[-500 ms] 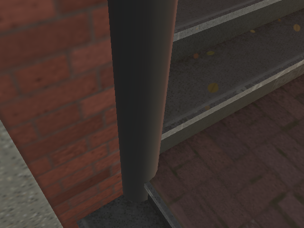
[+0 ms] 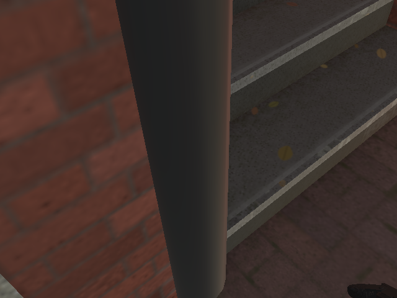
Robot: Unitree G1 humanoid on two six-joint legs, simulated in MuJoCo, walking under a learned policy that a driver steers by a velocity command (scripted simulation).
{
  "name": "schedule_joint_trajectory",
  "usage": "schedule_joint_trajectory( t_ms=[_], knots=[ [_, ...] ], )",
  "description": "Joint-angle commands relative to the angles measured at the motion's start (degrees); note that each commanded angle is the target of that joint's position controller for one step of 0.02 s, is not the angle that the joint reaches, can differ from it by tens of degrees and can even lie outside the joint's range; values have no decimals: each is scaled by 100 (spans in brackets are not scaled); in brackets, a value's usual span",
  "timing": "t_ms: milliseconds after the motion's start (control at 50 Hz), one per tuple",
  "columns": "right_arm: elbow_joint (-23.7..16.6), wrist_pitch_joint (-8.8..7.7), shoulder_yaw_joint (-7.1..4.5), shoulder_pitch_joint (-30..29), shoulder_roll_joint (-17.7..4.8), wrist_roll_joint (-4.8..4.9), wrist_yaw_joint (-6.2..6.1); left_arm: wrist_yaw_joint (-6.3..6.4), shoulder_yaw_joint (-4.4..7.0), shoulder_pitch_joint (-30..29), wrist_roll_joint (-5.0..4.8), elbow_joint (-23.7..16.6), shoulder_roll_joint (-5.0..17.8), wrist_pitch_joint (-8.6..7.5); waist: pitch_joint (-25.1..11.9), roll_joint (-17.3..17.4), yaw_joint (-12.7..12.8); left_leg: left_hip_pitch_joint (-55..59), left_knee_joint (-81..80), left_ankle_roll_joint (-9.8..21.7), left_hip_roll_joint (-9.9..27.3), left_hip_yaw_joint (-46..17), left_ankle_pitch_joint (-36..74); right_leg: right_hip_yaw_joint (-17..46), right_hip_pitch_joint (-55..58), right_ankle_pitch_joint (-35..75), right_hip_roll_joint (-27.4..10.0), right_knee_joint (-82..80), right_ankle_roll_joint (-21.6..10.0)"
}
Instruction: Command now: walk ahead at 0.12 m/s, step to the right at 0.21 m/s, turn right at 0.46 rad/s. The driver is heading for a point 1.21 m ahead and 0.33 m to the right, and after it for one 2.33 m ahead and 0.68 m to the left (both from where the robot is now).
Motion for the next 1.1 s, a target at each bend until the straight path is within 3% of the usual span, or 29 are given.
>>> schedule_joint_trajectory(
  t_ms=[20, 80, 160, 220, 260, 280, 320, 360, 420, 460, 480, 500, 520, 540, 580, 600, 680, 740, 800, 840, 860, 880, 940, 960, 980, 1020, 1040, 1060, 1100],
  knots=[
    [-176, -227, -10, 1077, -316, -34, 126, 97, 0, -921, -45, -747, 206, 280, -350, -976, -823, 512, -134, 41, -302, 600, -55, 1293, 156, 3738, -423, -1770, -1412],
    [-34, -304, 154, 1122, -152, 133, -23, 82, 68, -740, 66, -1124, 418, 393, -377, -831, -677, 1383, -3305, 254, 133, 696, -319, 975, 531, 3206, -317, -2031, -1031],
    [448, -179, 65, 1313, -95, 329, -35, -77, -14, -290, 6, -1413, 183, 312, -28, -640, -56, 2500, -7468, 295, 635, 719, 1968, 1599, 766, 740, -216, -1910, -812],
    [488, -215, -32, 898, -328, 180, 32, -282, -19, 96, 128, -1413, 168, 216, -19, -160, 572, 3066, -8674, 274, 936, 953, 4771, 1493, 1089, 1087, 172, -882, -647],
    [554, -273, -69, 744, -703, 103, -28, -408, -81, 211, 83, -1426, -34, 135, -360, 509, 775, 4002, -8114, 381, 1449, 868, 9014, 889, 352, 403, 573, 345, -360],
    [494, -331, -224, 827, -1134, 32, -34, -434, -35, 630, 22, -1167, -4, 35, -624, 1030, 527, 4864, -6335, 786, 1840, 700, 11155, 247, -457, -254, 881, 1092, -68],
    [660, -404, -274, 1033, -1333, 111, -205, -440, 90, 613, 23, -979, 283, 131, -970, 1169, 74, 5255, -6402, 1845, 3170, -86, 9675, -222, -1271, -1173, 700, 2818, 223],
    [593, -345, -178, 1212, -1126, -4, -382, -379, 103, -424, -64, -1264, 186, 293, -320, 739, -64, 5436, -6425, 1912, 3372, -29, 8937, 160, -2359, -1282, 525, 3663, 309],
    [124, -231, -260, 308, -1337, 92, -412, -359, 25, 39, -37, -1138, 195, 287, 132, 832, 570, 3507, -6481, 1275, 2371, 1045, 9042, -382, -387, -598, 378, 1086, -26],
    [49, -236, -316, 274, -1347, 198, -347, -294, 169, 343, -107, -862, 372, 275, 103, 1408, 460, 2893, -6418, 1384, 2383, 943, 8562, -791, 693, -55, 682, 13, -152],
    [1, -205, -295, 124, -1272, 228, -308, -247, 286, 612, -107, -747, 450, 292, 161, 1224, 575, 2493, -5761, 1493, 2009, 943, 7159, -369, 1103, -122, 905, -701, -398],
    [-262, -276, -179, -141, -785, 193, -232, -264, 431, 808, 7, -716, 983, 208, 428, -606, 600, 1574, -3430, 1180, 742, 978, 2742, 1365, 1154, 2083, 446, -1879, -1281],
    [-621, -302, -44, -319, -354, 351, -96, -119, 340, 284, 200, -1068, 1193, 121, 437, -1701, 220, 1187, -653, 698, -487, 422, -677, 3951, -98, 2985, -473, -3241, -2322],
    [-663, -369, -107, -54, -267, 439, 44, -55, 212, 419, 126, -1038, 976, 1, 390, -1254, 40, 805, 1120, 616, -471, -445, -1494, 4675, -381, 2172, -793, -3602, -2388],
    [-417, -464, -60, 981, -296, 283, 139, 24, 203, 157, -317, -1091, 670, -115, 654, -602, -452, 903, 1141, 861, 45, -1432, -2436, 4555, -1499, 1338, -885, -2333, -1640],
    [-457, -475, -111, 944, -430, 203, 110, 19, 225, 88, -379, -1145, 609, -191, 606, -392, -414, 724, 806, 897, 187, -1433, -2644, 4253, -1266, 1634, -932, -2004, -1494],
    [-494, -474, -24, 603, -380, 22, 145, 205, 276, 402, -215, -1040, 649, -125, 58, -68, -105, 1150, -1916, 868, 386, -628, -2170, 3055, -567, 3120, -527, -1397, -1208],
    [93, -142, 70, 1440, 26, 96, 96, 136, 176, -333, -182, -1218, 262, 91, -136, -192, -412, 3359, -6103, 718, 623, 166, 1140, 1940, -1475, 2136, 201, -1398, -616],
    [311, 30, 52, 417, 45, 178, 51, -238, 111, 841, -164, -858, 46, 9, 225, 476, 596, 3869, -8510, 546, 1076, 768, 4839, 901, -1031, -854, 739, 641, -266],
    [362, -153, -120, 12, -765, -91, -171, -352, 27, 1015, 20, -1088, 3, -167, -822, 453, 647, 4771, -6505, 1010, 2412, 111, 10859, 262, -1255, -1676, 975, 2676, 139],
    [364, -188, -246, -305, -1224, -184, -140, -389, 43, 1549, 1, -1050, 301, -175, -1541, 521, 863, 5052, -5866, 1705, 3236, -3, 11868, 81, -934, -1737, 411, 2072, 197],
    [441, -128, -339, -239, -1445, 58, -137, -389, 75, 1468, 44, -1035, 481, -183, -1883, 567, 687, 5253, -5826, 1927, 3111, 43, 11824, 135, -835, -1308, 418, 1751, 124],
    [459, 24, -486, -580, -1745, 482, -271, -401, 228, 1123, 61, -1007, 520, 88, -848, 402, 915, 3678, -6088, 1911, 2643, 463, 9203, 78, 192, -598, 770, 425, -116],
    [388, 64, -497, -449, -1651, 448, -273, -383, 321, 909, 69, -1026, 641, 183, -496, 106, 752, 3305, -5766, 1722, 2044, 742, 7832, 545, 193, -371, 782, -304, -345],
    [362, 88, -470, -174, -1419, 379, -242, -323, 372, 685, 61, -1110, 765, 210, -261, -333, 575, 3024, -5311, 1633, 1477, 861, 6010, 1448, 18, -740, 579, -1202, -730],
    [-78, 9, -257, -607, -537, 502, -98, -229, 355, 840, 230, -1014, 1060, -19, 161, -1752, 661, 1506, -1351, 1303, -149, 459, -653, 4421, -118, -1299, -437, -3482, -2087],
    [-265, -135, -185, -783, -190, 514, 45, -184, 264, 848, 76, -884, 990, -227, 504, -1552, 430, 766, 639, 1147, -284, -485, -1800, 5030, -395, -566, -678, -3793, -2303],
    [-269, -193, -82, -146, -36, 356, 99, -69, 191, 464, -172, -896, 749, -355, 652, -1344, -73, 825, 1158, 1176, -31, -1324, -2502, 4885, -1357, -91, -780, -3022, -1951],
    [-11, -266, -150, 1154, -197, 185, 100, 32, 137, -19, -443, -955, 291, -322, 583, -800, -591, 1616, 285, 1182, 315, -1512, -2913, 3658, -2250, 335, -634, -1722, -1246]
  ],
)
Velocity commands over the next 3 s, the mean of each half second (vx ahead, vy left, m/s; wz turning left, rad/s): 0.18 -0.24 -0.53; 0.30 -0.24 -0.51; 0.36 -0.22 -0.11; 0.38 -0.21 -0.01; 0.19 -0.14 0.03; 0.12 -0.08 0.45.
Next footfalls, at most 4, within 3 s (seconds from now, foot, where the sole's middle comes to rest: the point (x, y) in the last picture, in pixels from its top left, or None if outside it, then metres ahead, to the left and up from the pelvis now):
0.26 left None -0.05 0.17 -0.83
0.82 left None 0.01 0.21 -0.85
1.26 left None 0.04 0.25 -0.87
1.52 right None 0.02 -0.11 -0.70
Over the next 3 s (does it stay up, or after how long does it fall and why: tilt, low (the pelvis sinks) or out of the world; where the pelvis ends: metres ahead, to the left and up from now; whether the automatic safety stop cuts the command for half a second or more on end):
stays up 0.28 -0.27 0.25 its command is cut before an obstacle from the start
